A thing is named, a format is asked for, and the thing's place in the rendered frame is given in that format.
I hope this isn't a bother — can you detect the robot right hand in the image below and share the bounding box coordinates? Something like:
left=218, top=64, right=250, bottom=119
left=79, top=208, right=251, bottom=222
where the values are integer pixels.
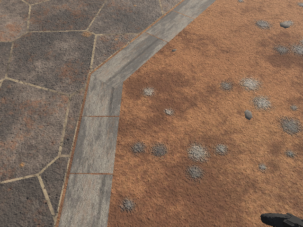
left=260, top=213, right=303, bottom=227

